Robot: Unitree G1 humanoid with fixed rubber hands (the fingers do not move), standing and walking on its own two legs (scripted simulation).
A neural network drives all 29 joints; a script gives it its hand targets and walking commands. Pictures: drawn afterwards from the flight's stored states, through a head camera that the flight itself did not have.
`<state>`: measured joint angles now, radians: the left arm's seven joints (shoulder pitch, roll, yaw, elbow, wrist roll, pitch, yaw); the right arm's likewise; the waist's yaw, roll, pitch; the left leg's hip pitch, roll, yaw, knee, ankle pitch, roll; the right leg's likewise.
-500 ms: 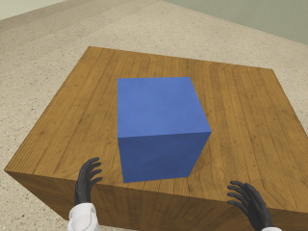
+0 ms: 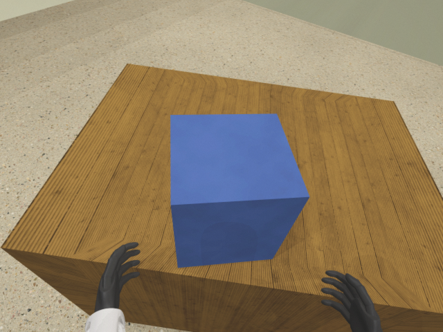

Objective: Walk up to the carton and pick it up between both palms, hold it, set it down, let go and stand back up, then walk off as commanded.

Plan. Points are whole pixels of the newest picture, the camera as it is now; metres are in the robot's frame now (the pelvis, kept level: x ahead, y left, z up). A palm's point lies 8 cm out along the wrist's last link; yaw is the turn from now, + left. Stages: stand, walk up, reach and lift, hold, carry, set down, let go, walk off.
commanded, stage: set down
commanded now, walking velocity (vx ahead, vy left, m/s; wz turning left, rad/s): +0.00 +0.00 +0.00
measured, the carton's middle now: (225, 193) +0.40 +0.04 +0.01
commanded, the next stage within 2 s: let go in 1.22 s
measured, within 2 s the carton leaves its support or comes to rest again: neither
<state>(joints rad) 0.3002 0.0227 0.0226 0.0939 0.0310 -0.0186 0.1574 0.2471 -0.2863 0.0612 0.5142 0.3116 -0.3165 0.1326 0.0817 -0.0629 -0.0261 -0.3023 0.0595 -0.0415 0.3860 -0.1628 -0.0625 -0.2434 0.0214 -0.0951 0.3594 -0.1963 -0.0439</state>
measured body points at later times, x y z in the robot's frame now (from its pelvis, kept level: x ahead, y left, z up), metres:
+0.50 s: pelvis +0.00 +0.00 +0.00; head +0.03 +0.03 +0.45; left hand +0.18 +0.22 -0.05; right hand +0.20 -0.20 -0.05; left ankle +0.02 +0.15 -0.74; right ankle -0.01 -0.09 -0.74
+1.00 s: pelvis +0.00 +0.00 +0.00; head +0.03 +0.04 +0.45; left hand +0.18 +0.22 -0.06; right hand +0.20 -0.20 -0.05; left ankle +0.02 +0.15 -0.74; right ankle -0.01 -0.09 -0.74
